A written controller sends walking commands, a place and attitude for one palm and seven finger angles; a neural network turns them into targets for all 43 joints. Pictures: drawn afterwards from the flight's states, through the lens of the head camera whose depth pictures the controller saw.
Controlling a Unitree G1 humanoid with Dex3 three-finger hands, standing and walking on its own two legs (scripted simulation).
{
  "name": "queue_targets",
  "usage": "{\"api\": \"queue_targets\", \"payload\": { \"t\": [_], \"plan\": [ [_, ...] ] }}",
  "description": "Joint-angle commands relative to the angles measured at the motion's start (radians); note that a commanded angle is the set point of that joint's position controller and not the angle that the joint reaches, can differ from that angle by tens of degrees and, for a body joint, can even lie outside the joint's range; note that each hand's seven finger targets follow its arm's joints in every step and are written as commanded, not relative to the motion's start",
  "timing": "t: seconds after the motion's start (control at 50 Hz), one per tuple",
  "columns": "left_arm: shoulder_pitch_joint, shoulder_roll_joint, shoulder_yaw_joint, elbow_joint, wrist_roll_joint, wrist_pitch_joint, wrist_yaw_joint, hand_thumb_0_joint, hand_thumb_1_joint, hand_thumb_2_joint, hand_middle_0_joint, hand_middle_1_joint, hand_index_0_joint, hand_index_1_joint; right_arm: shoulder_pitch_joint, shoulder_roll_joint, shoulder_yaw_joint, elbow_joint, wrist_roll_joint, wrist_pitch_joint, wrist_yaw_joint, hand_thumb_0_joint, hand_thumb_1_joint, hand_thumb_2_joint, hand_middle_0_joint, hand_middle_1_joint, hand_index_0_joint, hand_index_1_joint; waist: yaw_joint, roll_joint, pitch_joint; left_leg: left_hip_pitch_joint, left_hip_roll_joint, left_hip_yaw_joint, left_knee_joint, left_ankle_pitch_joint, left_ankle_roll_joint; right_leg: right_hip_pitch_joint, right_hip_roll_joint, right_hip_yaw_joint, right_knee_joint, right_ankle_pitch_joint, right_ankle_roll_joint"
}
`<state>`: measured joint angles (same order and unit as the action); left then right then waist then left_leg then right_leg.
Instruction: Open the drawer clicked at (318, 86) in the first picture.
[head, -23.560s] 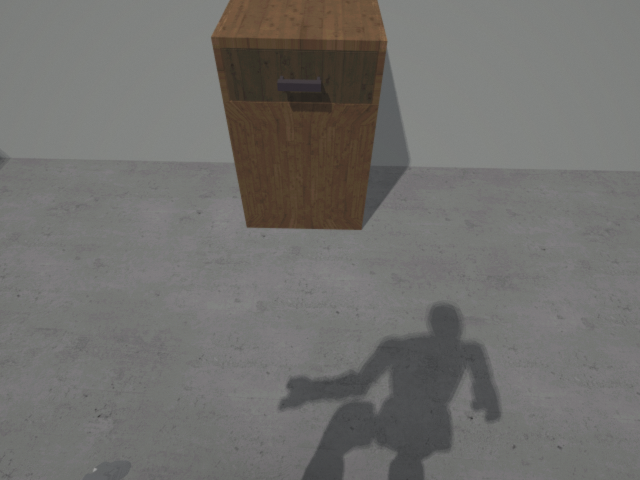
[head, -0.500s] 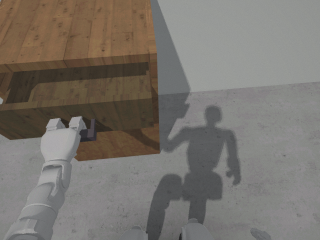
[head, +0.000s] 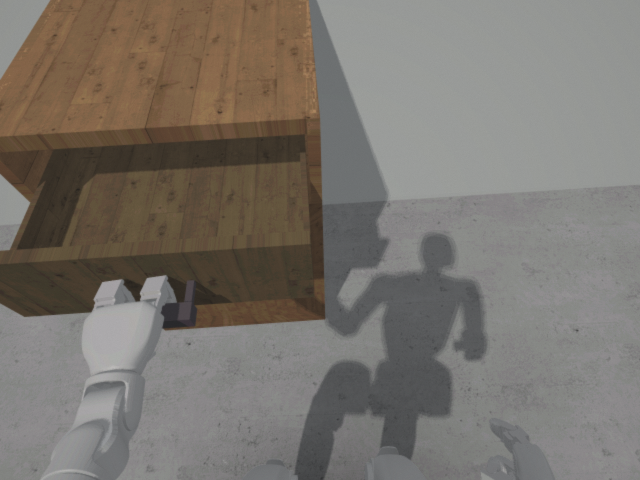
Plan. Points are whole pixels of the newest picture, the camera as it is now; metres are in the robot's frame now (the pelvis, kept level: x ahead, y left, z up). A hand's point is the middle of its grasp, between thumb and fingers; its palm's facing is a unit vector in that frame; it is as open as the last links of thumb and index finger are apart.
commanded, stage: pull the drawer open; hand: left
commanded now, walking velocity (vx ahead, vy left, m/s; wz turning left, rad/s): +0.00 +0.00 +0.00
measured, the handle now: (147, 303) +0.34 +0.26 -0.03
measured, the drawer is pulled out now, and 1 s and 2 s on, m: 0.19 0.30 0.30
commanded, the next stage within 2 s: open the thumb to release the handle in 1.12 s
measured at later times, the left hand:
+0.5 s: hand (137, 380) +0.24 +0.25 -0.05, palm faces -0.05 -0.03 -1.00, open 5.7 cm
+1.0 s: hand (127, 433) +0.18 +0.24 -0.05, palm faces -0.06 -0.04 -1.00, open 5.7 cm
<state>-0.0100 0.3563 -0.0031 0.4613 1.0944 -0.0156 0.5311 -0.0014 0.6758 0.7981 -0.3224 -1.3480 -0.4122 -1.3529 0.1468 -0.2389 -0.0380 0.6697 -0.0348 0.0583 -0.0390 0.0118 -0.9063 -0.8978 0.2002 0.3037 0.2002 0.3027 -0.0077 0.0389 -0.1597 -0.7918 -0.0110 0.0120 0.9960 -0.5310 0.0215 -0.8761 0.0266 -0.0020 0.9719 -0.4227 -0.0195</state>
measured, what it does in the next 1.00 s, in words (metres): stands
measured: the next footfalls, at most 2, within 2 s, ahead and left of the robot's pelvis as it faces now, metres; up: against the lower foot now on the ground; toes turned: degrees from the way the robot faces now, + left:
none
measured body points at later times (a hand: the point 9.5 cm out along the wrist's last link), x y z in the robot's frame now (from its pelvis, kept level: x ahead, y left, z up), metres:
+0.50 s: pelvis +0.00 -0.01 +0.00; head +0.08 -0.03 +0.44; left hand +0.24 +0.25 +0.01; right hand +0.17 -0.26 -0.13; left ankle -0.03 +0.11 -0.67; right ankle +0.02 -0.11 -0.67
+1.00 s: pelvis +0.00 -0.01 -0.01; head +0.08 -0.02 +0.43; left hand +0.18 +0.24 +0.01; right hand +0.21 -0.24 -0.12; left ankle -0.03 +0.11 -0.67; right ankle +0.02 -0.11 -0.67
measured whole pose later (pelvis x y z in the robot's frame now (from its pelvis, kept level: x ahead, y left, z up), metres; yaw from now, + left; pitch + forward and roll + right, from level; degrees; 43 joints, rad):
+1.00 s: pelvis +0.00 -0.01 -0.01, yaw +0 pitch +18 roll +1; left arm 0.46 0.33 0.00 0.11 1.11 -0.04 0.61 0.00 0.67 0.77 -0.33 -1.35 -0.42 -1.35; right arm 0.07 -0.23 -0.03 0.61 -0.05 0.05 -0.03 0.01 -0.91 -0.90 0.20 0.30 0.20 0.30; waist 0.03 0.02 -0.16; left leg -0.80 -0.01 0.02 1.06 -0.57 0.01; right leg -0.90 0.03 0.00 1.06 -0.47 -0.03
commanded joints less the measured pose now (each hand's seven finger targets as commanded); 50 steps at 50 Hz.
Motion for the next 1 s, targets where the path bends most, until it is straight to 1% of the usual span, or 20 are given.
{"api": "queue_targets", "payload": {
  "t": [0.0,0.02,0.1,0.14,0.16,0.2,0.26,0.3,0.34,0.38,0.42,0.5,0.54,0.58,0.74,0.76,0.78,0.82,0.84,0.98],
  "plan": [
    [-0.055,0.201,0.134,-0.228,-0.017,0.001,0.069,0.0,0.9,0.9,-0.4,-1.35,-0.4,-1.35,-0.015,-0.134,-0.048,-0.119,-0.003,-0.042,-0.009,0.0,-0.9,-0.9,0.2,0.3,0.2,0.3,0.034,-0.005,-0.32,0.142,-0.02,-0.014,-0.108,0.422,0.001,0.288,0.009,-0.01,-0.089,0.388,-0.025],
    [-0.024,0.217,0.158,-0.232,-0.017,0.001,0.072,0.0,0.9,0.9,-0.4,-1.35,-0.4,-1.35,-0.028,-0.137,-0.046,-0.118,-0.006,-0.039,-0.01,0.0,-0.9,-0.9,0.2,0.3,0.2,0.3,0.046,0.003,-0.318,0.143,-0.02,-0.014,-0.104,0.428,0.001,0.285,0.009,-0.006,-0.086,0.389,-0.029],
    [0.005,0.195,0.138,-0.261,-0.005,0.001,0.089,0.0,0.9,0.9,-0.4,-1.35,-0.4,-1.35,-0.035,-0.131,-0.048,-0.122,-0.008,-0.044,-0.008,0.0,-0.9,-0.9,0.2,0.3,0.2,0.3,0.041,0.018,-0.31,0.149,-0.022,-0.014,-0.1,0.412,-0.003,0.261,0.01,-0.012,-0.081,0.365,-0.029],
    [0.039,0.2,0.151,-0.273,-0.002,0.009,0.096,0.0,0.9,0.9,-0.4,-1.35,-0.4,-1.35,-0.042,-0.131,-0.048,-0.124,-0.009,-0.044,-0.007,0.0,-0.9,-0.9,0.2,0.3,0.2,0.3,0.049,0.018,-0.324,0.155,-0.022,-0.013,-0.096,0.422,-0.003,0.267,0.01,-0.008,-0.075,0.375,-0.03],
    [0.03,0.182,0.133,-0.278,-0.004,0.011,0.096,0.0,0.9,0.9,-0.4,-1.35,-0.4,-1.35,-0.042,-0.131,-0.049,-0.126,-0.008,-0.046,-0.008,0.0,-0.9,-0.9,0.2,0.3,0.2,0.3,0.037,0.007,-0.314,0.152,-0.021,-0.015,-0.095,0.407,-0.004,0.257,0.01,-0.011,-0.079,0.365,-0.028],
    [0.033,0.19,0.139,-0.276,-0.007,0.014,0.097,0.0,0.9,0.9,-0.4,-1.35,-0.4,-1.35,-0.052,-0.13,-0.049,-0.125,-0.006,-0.05,-0.011,0.0,-0.9,-0.9,0.2,0.3,0.2,0.3,0.039,-0.013,-0.299,0.131,-0.025,-0.014,-0.097,0.362,-0.002,0.263,0.009,-0.007,-0.084,0.337,-0.026],
    [0.054,0.185,0.137,-0.286,-0.009,0.02,0.096,0.0,0.9,0.9,-0.4,-1.35,-0.4,-1.35,-0.06,-0.13,-0.047,-0.127,-0.007,-0.054,-0.016,0.0,-0.9,-0.9,0.2,0.3,0.2,0.3,0.042,0.0,-0.303,0.135,-0.027,-0.012,-0.095,0.364,0.0,0.264,0.007,0.0,-0.083,0.345,-0.026],
    [0.086,0.192,0.149,-0.286,-0.016,0.021,0.093,0.0,0.9,0.9,-0.4,-1.35,-0.4,-1.35,-0.066,-0.128,-0.047,-0.128,-0.005,-0.057,-0.017,0.0,-0.9,-0.9,0.2,0.3,0.2,0.3,0.049,-0.029,-0.299,0.123,-0.029,-0.011,-0.097,0.345,0.0,0.279,0.007,0.004,-0.088,0.337,-0.024],
    [0.097,0.194,0.147,-0.303,-0.017,0.023,0.089,0.0,0.9,0.9,-0.4,-1.35,-0.4,-1.35,-0.071,-0.127,-0.043,-0.131,-0.005,-0.057,-0.019,0.0,-0.9,-0.9,0.2,0.3,0.2,0.3,0.053,0.002,-0.314,0.132,-0.029,-0.01,-0.098,0.356,-0.001,0.283,0.004,0.008,-0.083,0.348,-0.026],
    [0.128,0.179,0.141,-0.3,-0.025,0.022,0.084,0.0,0.9,0.9,-0.4,-1.35,-0.4,-1.35,-0.077,-0.124,-0.044,-0.136,-0.004,-0.06,-0.021,0.0,-0.9,-0.9,0.2,0.3,0.2,0.3,0.051,-0.034,-0.288,0.109,-0.032,-0.007,-0.096,0.332,0.002,0.29,0.004,0.012,-0.093,0.342,-0.022],
    [0.166,0.201,0.171,-0.313,-0.032,0.018,0.08,0.0,0.9,0.9,-0.4,-1.35,-0.4,-1.35,-0.085,-0.127,-0.04,-0.139,-0.004,-0.06,-0.021,0.0,-0.9,-0.9,0.2,0.3,0.2,0.3,0.064,-0.03,-0.289,0.104,-0.033,-0.009,-0.098,0.344,0.002,0.306,0.004,0.021,-0.088,0.37,-0.027],
    [0.26,0.195,0.181,-0.331,-0.03,0.008,0.081,0.0,0.9,0.9,-0.4,-1.35,-0.4,-1.35,-0.094,-0.118,-0.041,-0.149,-0.003,-0.06,-0.019,0.0,-0.9,-0.9,0.2,0.3,0.2,0.3,0.073,-0.048,-0.276,0.078,-0.038,-0.004,-0.091,0.318,0.001,0.312,0.002,0.034,-0.087,0.363,-0.024],
    [0.295,0.198,0.19,-0.356,-0.029,0.005,0.087,0.0,0.9,0.9,-0.4,-1.35,-0.4,-1.35,-0.102,-0.118,-0.039,-0.157,-0.006,-0.059,-0.017,0.0,-0.9,-0.9,0.2,0.3,0.2,0.3,0.08,-0.021,-0.287,0.081,-0.038,-0.002,-0.086,0.32,0.0,0.307,0.002,0.036,-0.078,0.366,-0.027],
    [0.333,0.183,0.182,-0.365,-0.026,0.005,0.093,0.0,0.9,0.9,-0.4,-1.35,-0.4,-1.35,-0.106,-0.115,-0.041,-0.162,-0.005,-0.058,-0.014,0.0,-0.9,-0.9,0.2,0.3,0.2,0.3,0.077,-0.033,-0.266,0.071,-0.039,-0.004,-0.083,0.314,-0.001,0.3,0.003,0.038,-0.078,0.366,-0.027],
    [0.457,0.177,0.196,-0.453,-0.022,0.01,0.126,0.0,0.9,0.9,-0.4,-1.35,-0.4,-1.35,-0.127,-0.112,-0.04,-0.177,-0.012,-0.052,-0.006,0.0,-0.9,-0.9,0.2,0.3,0.2,0.3,0.08,-0.017,-0.288,0.097,-0.036,-0.008,-0.061,0.356,-0.003,0.284,0.004,0.036,-0.051,0.416,-0.031],
    [0.496,0.179,0.203,-0.457,-0.023,0.009,0.129,0.0,0.9,0.9,-0.4,-1.35,-0.4,-1.35,-0.128,-0.111,-0.041,-0.18,-0.011,-0.053,-0.003,0.0,-0.9,-0.9,0.2,0.3,0.2,0.3,0.09,-0.012,-0.283,0.097,-0.038,-0.009,-0.062,0.363,-0.005,0.283,0.007,0.035,-0.046,0.415,-0.033],
    [0.513,0.159,0.183,-0.459,-0.025,0.012,0.13,0.0,0.9,0.9,-0.4,-1.35,-0.4,-1.35,-0.134,-0.109,-0.04,-0.183,-0.012,-0.053,-0.002,0.0,-0.9,-0.9,0.2,0.3,0.2,0.3,0.082,-0.016,-0.273,0.096,-0.037,-0.007,-0.059,0.359,-0.004,0.278,0.005,0.033,-0.051,0.417,-0.031],
    [0.496,0.169,0.192,-0.485,-0.025,0.012,0.134,0.0,0.9,0.9,-0.4,-1.35,-0.4,-1.35,-0.139,-0.113,-0.038,-0.185,-0.014,-0.049,-0.002,0.0,-0.9,-0.9,0.2,0.3,0.2,0.3,0.078,-0.016,-0.273,0.105,-0.034,-0.013,-0.057,0.373,-0.003,0.264,0.007,0.029,-0.044,0.419,-0.035],
    [0.522,0.174,0.199,-0.489,-0.02,0.01,0.138,0.0,0.9,0.9,-0.4,-1.35,-0.4,-1.35,-0.139,-0.112,-0.038,-0.189,-0.015,-0.049,-0.001,0.0,-0.9,-0.9,0.2,0.3,0.2,0.3,0.086,-0.013,-0.271,0.107,-0.035,-0.012,-0.058,0.367,-0.005,0.261,0.006,0.028,-0.04,0.401,-0.033],
    [0.604,0.145,0.172,-0.541,-0.017,-0.008,0.142,0.0,0.9,0.9,-0.4,-1.35,-0.4,-1.35,-0.148,-0.105,-0.036,-0.212,-0.022,-0.052,0.005,0.0,-0.9,-0.9,0.2,0.3,0.2,0.3,0.089,-0.009,-0.259,0.118,-0.034,-0.014,-0.046,0.377,-0.004,0.234,0.007,0.021,-0.031,0.384,-0.034]
  ]
}}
